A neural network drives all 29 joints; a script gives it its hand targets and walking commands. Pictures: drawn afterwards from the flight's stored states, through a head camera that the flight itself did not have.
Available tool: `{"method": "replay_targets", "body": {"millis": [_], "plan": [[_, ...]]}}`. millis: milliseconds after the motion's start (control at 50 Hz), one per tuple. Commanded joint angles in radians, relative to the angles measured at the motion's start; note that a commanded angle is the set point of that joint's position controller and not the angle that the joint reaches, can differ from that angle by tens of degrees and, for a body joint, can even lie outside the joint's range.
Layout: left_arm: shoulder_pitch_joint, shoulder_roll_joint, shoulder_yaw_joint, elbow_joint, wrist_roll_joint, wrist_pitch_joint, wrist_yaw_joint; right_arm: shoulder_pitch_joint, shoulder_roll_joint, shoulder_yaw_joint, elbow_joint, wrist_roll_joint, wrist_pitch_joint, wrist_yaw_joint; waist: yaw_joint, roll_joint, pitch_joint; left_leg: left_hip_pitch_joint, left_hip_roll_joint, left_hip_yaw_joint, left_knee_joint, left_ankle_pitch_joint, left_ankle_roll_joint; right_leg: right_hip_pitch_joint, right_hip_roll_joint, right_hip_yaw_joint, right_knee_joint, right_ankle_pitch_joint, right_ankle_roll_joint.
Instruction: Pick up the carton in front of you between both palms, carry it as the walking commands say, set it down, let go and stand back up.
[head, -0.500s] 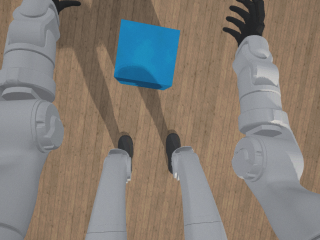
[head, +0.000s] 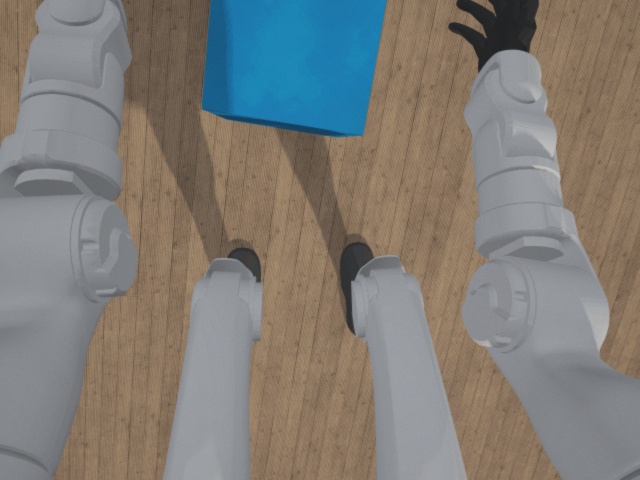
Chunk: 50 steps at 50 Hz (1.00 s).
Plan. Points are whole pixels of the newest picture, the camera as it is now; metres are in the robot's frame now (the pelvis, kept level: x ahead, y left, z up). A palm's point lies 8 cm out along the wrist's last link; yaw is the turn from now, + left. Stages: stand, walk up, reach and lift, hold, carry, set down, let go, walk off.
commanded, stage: reach and lift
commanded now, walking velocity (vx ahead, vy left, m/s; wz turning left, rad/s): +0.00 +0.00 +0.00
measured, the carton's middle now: (292, 60) +0.54 +0.03 -0.42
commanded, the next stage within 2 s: none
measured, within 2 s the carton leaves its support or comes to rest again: leaves its support in 1.36 s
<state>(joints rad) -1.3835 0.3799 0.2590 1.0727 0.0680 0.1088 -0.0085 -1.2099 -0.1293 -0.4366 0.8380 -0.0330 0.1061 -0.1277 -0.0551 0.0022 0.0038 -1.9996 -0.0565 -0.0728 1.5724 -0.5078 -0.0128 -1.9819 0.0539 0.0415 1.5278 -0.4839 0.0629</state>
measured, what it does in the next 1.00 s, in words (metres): lowers itself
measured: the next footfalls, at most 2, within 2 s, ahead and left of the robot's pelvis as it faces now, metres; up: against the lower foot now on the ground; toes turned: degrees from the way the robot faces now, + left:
none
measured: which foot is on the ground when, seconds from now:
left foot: down 0.00-1.00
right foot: down 0.00-1.00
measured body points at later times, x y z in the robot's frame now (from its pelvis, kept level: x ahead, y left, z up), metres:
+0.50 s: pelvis -0.04 +0.00 -0.16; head +0.35 +0.02 +0.04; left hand +0.56 +0.20 -0.35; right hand +0.52 -0.17 -0.35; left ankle +0.06 +0.11 -0.51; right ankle +0.07 -0.13 -0.51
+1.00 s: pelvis -0.05 +0.00 -0.17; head +0.34 +0.02 +0.04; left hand +0.56 +0.17 -0.35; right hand +0.53 -0.13 -0.35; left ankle +0.06 +0.11 -0.51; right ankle +0.07 -0.13 -0.51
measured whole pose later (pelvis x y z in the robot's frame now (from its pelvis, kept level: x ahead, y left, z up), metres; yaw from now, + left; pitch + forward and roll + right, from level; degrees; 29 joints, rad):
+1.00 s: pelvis -0.05 +0.00 -0.17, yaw -1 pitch +34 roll -4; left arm -1.75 0.48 -0.05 1.29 -0.20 0.11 0.04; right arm -1.61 -0.21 -0.24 1.10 0.14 0.10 -0.17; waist -0.03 -0.02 0.50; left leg -2.22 -0.03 -0.05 2.23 -0.61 0.00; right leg -2.20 0.05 0.01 2.17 -0.57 0.07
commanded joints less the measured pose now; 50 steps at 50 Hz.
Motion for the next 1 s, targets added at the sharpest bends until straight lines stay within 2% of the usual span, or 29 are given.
{"method": "replay_targets", "body": {"millis": [0, 120, 140, 160, 280, 360, 400, 420, 540, 620, 740, 820, 920, 980], "plan": [[-0.333, 0.187, -0.08, -0.111, -0.08, -0.016, 0.024, -0.251, -0.144, 0.077, -0.095, 0.081, -0.009, -0.026, -0.006, 0.084, -1.196, 0.608, -0.005, 0.072, 0.087, 0.586, -0.027, 0.571, 0.023, -0.1, 0.115, 0.573, 0.033], [-0.522, 0.241, -0.205, -0.085, -0.194, 0.028, 0.031, -0.43, -0.219, 0.145, -0.062, 0.174, 0.036, -0.054, -0.031, 0.148, -1.195, 0.638, 0.013, 0.087, 0.229, 0.379, -0.025, 0.431, 0.007, -0.139, 0.254, 0.34, 0.018], [-0.547, 0.246, -0.224, -0.066, -0.206, 0.037, 0.032, -0.462, -0.239, 0.144, -0.039, 0.181, 0.041, -0.057, -0.038, 0.155, -1.16, 0.594, 0.016, 0.089, 0.229, 0.278, -0.025, 0.434, -0.002, -0.144, 0.27, 0.276, 0.014], [-0.568, 0.246, -0.234, -0.032, -0.208, 0.044, 0.03, -0.471, -0.232, 0.147, -0.009, 0.183, 0.048, -0.056, -0.047, 0.156, -1.104, 0.588, 0.021, 0.081, 0.245, 0.259, -0.024, 0.379, -0.005, -0.145, 0.284, 0.248, 0.015], [-0.631, 0.272, -0.236, 0.079, -0.207, 0.038, 0.025, -0.574, -0.257, 0.151, 0.098, 0.185, 0.036, -0.046, -0.027, 0.126, -0.933, 0.468, 0.038, 0.06, 0.333, 0.172, -0.01, 0.32, -0.016, -0.14, 0.386, 0.162, 0.01], [-0.672, 0.28, -0.236, 0.11, -0.209, 0.016, 0.021, -0.624, -0.266, 0.161, 0.149, 0.181, 0.013, -0.033, -0.014, 0.099, -0.839, 0.375, 0.046, 0.048, 0.385, 0.167, -0.003, 0.324, -0.02, -0.124, 0.447, 0.174, 0.007], [-0.69, 0.285, -0.232, 0.097, -0.221, 0.001, 0.019, -0.649, -0.269, 0.172, 0.155, 0.172, -0.001, -0.031, -0.003, 0.064, -0.815, 0.327, 0.047, 0.044, 0.412, 0.195, 0.002, 0.363, -0.018, -0.117, 0.482, 0.215, 0.005], [-0.697, 0.294, -0.237, 0.09, -0.226, -0.006, 0.019, -0.664, -0.268, 0.169, 0.145, 0.167, -0.007, -0.032, -0.011, 0.056, -0.811, 0.338, 0.048, 0.036, 0.427, 0.21, 0.007, 0.349, -0.016, -0.118, 0.495, 0.233, 0.007], [-0.662, 0.263, -0.293, 0.092, -0.269, -0.03, 0.033, -0.617, -0.275, 0.179, 0.156, 0.187, -0.033, -0.031, -0.021, 0.088, -0.861, 0.443, 0.04, 0.032, 0.5, 0.379, -0.009, 0.367, -0.005, -0.124, 0.559, 0.368, 0.0], [-0.618, 0.233, -0.311, 0.059, -0.294, -0.038, 0.044, -0.572, -0.259, 0.202, 0.141, 0.21, -0.048, -0.036, -0.023, 0.094, -0.943, 0.481, 0.03, 0.043, 0.517, 0.444, -0.014, 0.4, 0.003, -0.128, 0.571, 0.434, -0.003], [-0.584, 0.232, -0.278, 0.103, -0.265, -0.033, 0.052, -0.563, -0.235, 0.213, 0.162, 0.219, -0.041, -0.041, 0.001, 0.071, -0.836, 0.381, 0.028, 0.054, 0.498, 0.324, -0.002, 0.369, 0.009, -0.121, 0.557, 0.347, -0.001], [-0.611, 0.215, -0.281, 0.11, -0.261, -0.028, 0.046, -0.591, -0.227, 0.213, 0.17, 0.213, -0.035, -0.04, -0.001, 0.069, -0.786, 0.348, 0.03, 0.055, 0.482, 0.251, 0.002, 0.354, 0.01, -0.12, 0.543, 0.289, -0.003], [-0.671, 0.104, -0.327, 0.109, -0.275, -0.02, 0.024, -0.66, -0.132, 0.236, 0.164, 0.205, -0.025, -0.026, -0.003, 0.072, -0.73, 0.337, 0.026, 0.052, 0.462, 0.192, 0.0, 0.363, 0.02, -0.123, 0.525, 0.241, -0.01], [-0.704, -0.06, -0.33, 0.116, -0.259, -0.002, -0.018, -0.697, -0.024, 0.191, 0.173, 0.129, -0.011, -0.002, -0.038, 0.08, -0.673, 0.323, 0.009, 0.05, 0.464, 0.163, -0.003, 0.374, 0.03, -0.128, 0.518, 0.215, -0.019]]}}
